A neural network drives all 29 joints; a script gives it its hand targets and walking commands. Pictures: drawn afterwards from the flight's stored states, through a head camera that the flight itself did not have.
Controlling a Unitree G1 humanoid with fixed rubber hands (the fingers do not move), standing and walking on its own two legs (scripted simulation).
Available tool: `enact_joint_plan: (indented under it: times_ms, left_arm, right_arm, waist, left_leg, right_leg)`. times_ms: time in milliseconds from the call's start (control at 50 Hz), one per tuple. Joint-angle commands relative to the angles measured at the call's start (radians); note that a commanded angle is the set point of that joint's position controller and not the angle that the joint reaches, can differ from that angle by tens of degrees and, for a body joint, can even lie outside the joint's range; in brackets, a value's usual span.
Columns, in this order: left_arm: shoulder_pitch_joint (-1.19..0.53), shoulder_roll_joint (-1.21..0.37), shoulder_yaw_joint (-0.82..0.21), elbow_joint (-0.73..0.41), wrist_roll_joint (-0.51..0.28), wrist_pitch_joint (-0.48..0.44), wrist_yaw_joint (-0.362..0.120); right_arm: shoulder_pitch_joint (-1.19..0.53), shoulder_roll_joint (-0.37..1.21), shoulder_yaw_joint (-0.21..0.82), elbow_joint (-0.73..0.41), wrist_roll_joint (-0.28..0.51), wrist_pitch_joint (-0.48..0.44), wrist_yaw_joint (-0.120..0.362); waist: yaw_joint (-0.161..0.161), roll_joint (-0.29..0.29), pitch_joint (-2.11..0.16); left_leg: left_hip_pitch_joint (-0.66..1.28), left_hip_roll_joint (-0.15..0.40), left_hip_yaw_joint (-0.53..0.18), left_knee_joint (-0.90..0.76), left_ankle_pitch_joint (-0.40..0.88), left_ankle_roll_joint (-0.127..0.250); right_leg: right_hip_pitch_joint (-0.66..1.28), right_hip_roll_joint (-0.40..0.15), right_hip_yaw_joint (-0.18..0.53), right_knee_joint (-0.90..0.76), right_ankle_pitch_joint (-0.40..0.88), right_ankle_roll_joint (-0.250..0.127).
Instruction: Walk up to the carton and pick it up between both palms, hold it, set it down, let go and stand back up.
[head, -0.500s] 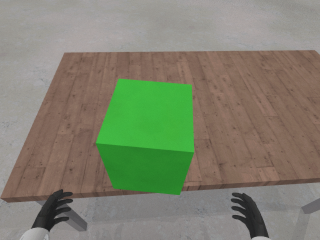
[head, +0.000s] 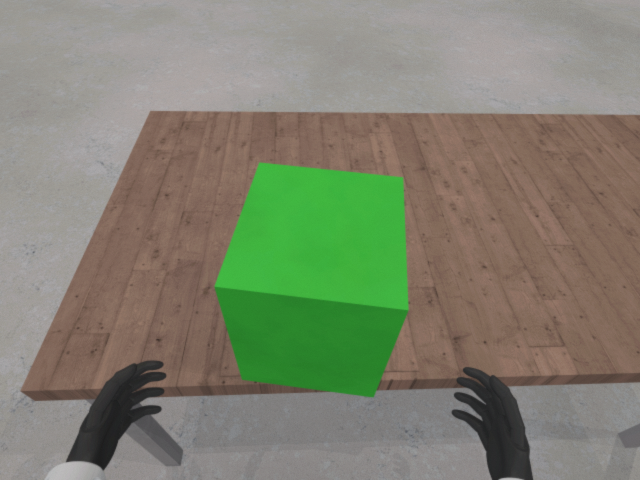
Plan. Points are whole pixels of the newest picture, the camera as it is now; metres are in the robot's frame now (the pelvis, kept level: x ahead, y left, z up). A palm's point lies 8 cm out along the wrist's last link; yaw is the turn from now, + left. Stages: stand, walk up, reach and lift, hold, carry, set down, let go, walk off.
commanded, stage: reach and lift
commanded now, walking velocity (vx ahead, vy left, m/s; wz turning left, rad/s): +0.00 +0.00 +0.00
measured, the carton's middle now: (318, 283) +0.37 +0.02 +0.01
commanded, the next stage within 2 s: none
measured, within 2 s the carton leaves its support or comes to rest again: neither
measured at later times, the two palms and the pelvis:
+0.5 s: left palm (115, 383) +0.20 +0.23 +0.06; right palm (503, 400) +0.20 -0.18 +0.06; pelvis +0.00 -0.01 +0.00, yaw +0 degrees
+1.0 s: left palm (125, 294) +0.28 +0.23 +0.11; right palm (504, 324) +0.27 -0.18 +0.10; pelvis +0.00 -0.01 +0.00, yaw -1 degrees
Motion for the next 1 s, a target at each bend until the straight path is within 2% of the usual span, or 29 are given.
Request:
enact_joint_plan:
  times_ms: [0, 160, 240, 300, 460, 500, 620, 760, 800, 860, 980]
  left_arm:
    - [-0.004, 0.113, 0.039, -0.143, -0.012, -0.048, -0.006]
    - [-0.03, 0.108, 0.042, -0.206, -0.033, -0.06, -0.015]
    - [-0.067, 0.112, 0.044, -0.214, -0.044, -0.034, -0.013]
    - [-0.122, 0.121, 0.049, -0.231, -0.059, -0.007, -0.014]
    - [-0.211, 0.116, 0.093, -0.255, -0.049, 0.101, -0.03]
    - [-0.249, 0.107, 0.103, -0.26, -0.043, 0.135, -0.032]
    - [-0.331, 0.097, 0.154, -0.263, -0.024, 0.226, -0.044]
    - [-0.471, 0.097, 0.163, -0.271, -0.028, 0.318, -0.051]
    - [-0.514, 0.102, 0.171, -0.28, -0.021, 0.346, -0.048]
    - [-0.573, 0.102, 0.19, -0.241, -0.017, 0.392, -0.05]
    - [-0.703, 0.104, 0.184, -0.246, -0.014, 0.467, -0.044]
  right_arm:
    - [0.041, -0.013, 0.005, -0.166, 0.007, -0.026, -0.017]
    - [0.061, 0.006, 0.03, -0.272, 0.011, -0.004, -0.051]
    - [0.013, -0.005, 0.018, -0.282, 0.015, 0.033, -0.063]
    - [-0.045, -0.015, 0.018, -0.303, 0.016, 0.072, -0.07]
    - [-0.134, -0.036, 0.036, -0.32, 0.049, 0.164, -0.092]
    - [-0.166, -0.051, 0.023, -0.324, 0.058, 0.183, -0.097]
    - [-0.245, -0.081, 0.031, -0.347, 0.093, 0.237, -0.116]
    - [-0.395, -0.116, 0.001, -0.335, 0.123, 0.3, -0.122]
    - [-0.434, -0.118, -0.004, -0.318, 0.136, 0.318, -0.123]
    - [-0.52, -0.13, -0.015, -0.291, 0.148, 0.347, -0.124]
    - [-0.661, -0.155, -0.041, -0.228, 0.176, 0.398, -0.13]
  waist:
    - [0.0, 0.073, 0.0]
    - [0.013, 0.068, 0.0]
    - [0.016, 0.083, 0.008]
    - [0.015, 0.072, -0.012]
    - [0.011, 0.058, -0.058]
    - [0.0, 0.054, -0.068]
    - [0.01, 0.04, -0.109]
    - [-0.01, 0.034, -0.128]
    - [-0.01, 0.055, -0.139]
    - [-0.013, 0.029, -0.139]
    - [-0.035, 0.059, -0.182]
  left_leg:
    - [0.146, -0.022, -0.03, 0.006, 0.227, -0.051]
    - [0.138, -0.015, -0.034, 0.005, 0.199, -0.042]
    - [0.129, -0.007, -0.034, -0.007, 0.137, -0.042]
    - [0.138, -0.008, -0.029, -0.006, 0.124, -0.038]
    - [0.181, -0.019, -0.023, 0.006, 0.212, -0.032]
    - [0.189, -0.021, -0.025, 0.009, 0.23, -0.036]
    - [0.216, -0.026, -0.018, 0.019, 0.301, -0.036]
    - [0.214, -0.029, -0.015, 0.015, 0.286, -0.033]
    - [0.212, -0.029, -0.013, 0.017, 0.288, -0.034]
    - [0.2, -0.029, -0.01, 0.015, 0.275, -0.023]
    - [0.2, -0.028, -0.006, 0.011, 0.288, -0.026]
  right_leg:
    - [-0.191, 0.036, -0.017, -0.071, 0.054, -0.056]
    - [-0.195, 0.035, -0.01, -0.066, 0.038, -0.067]
    - [-0.21, 0.029, -0.003, -0.069, -0.008, -0.075]
    - [-0.221, 0.024, 0.006, -0.069, -0.006, -0.074]
    - [-0.202, 0.018, 0.015, -0.064, 0.135, -0.057]
    - [-0.193, 0.021, 0.011, -0.06, 0.164, -0.053]
    - [-0.161, 0.026, 0.007, -0.047, 0.275, -0.041]
    - [-0.159, 0.031, 0.003, -0.049, 0.267, -0.041]
    - [-0.152, 0.034, 0.001, -0.047, 0.262, -0.042]
    - [-0.16, 0.036, 0.0, -0.044, 0.265, -0.036]
    - [-0.146, 0.053, -0.015, -0.039, 0.252, -0.032]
